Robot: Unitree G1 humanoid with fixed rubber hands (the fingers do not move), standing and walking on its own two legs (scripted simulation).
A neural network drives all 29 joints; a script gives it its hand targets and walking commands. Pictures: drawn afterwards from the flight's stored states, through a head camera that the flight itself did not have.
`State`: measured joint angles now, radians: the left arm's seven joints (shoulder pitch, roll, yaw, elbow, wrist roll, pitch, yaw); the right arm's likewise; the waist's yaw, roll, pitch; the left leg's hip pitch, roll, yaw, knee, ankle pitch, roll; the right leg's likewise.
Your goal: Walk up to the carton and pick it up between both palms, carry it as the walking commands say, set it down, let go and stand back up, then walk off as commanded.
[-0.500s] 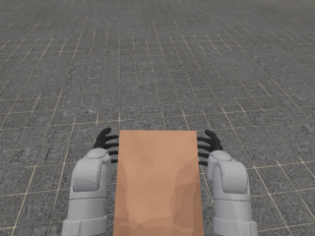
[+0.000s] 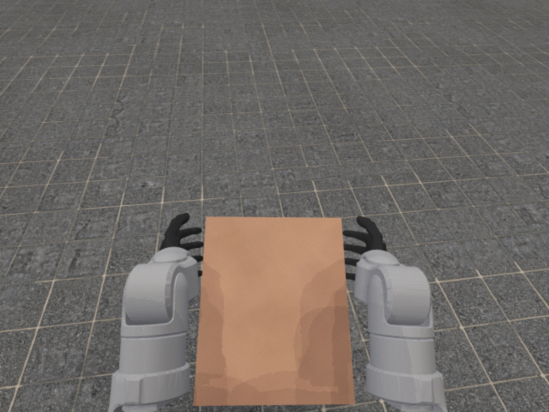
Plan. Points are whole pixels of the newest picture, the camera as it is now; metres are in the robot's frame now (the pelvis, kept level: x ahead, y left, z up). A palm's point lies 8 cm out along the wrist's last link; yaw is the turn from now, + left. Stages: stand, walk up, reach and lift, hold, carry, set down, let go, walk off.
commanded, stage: carry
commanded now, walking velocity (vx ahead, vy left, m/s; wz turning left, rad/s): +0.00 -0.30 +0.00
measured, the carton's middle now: (272, 306) +0.29 +0.01 -0.03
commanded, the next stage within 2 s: none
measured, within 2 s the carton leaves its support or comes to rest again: neither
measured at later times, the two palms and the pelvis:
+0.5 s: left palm (237, 277) +0.27 +0.06 +0.08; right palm (433, 272) +0.29 -0.21 +0.08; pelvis -0.03 -0.10 +0.01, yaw +1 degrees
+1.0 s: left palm (368, 315) +0.22 -0.11 +0.08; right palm out of the picture +0.24 -0.38 +0.10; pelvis -0.07 -0.27 +0.01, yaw +2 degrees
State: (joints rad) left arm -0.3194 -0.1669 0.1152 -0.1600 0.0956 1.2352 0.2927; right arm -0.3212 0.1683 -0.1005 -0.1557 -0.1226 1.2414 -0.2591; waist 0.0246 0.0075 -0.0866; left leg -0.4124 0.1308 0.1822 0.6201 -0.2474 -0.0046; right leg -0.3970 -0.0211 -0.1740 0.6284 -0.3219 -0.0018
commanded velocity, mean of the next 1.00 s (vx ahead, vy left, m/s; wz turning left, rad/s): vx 0.00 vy -0.30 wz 0.00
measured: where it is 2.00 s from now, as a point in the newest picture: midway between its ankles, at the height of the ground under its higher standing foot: outside the picture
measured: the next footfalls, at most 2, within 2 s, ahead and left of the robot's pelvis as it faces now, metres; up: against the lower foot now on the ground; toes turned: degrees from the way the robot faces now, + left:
left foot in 0.34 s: +0.00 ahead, +0.06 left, +0.00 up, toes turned +13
right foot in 0.62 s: +0.05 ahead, -0.31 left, +0.00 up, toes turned -5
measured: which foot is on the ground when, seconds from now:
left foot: down 0.00-0.06, up 0.08-0.32, down 0.34-0.62, up 0.64-0.84, down 0.86-1.00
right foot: down 0.00-0.34, up 0.36-0.60, down 0.62-0.86, up 0.88-1.00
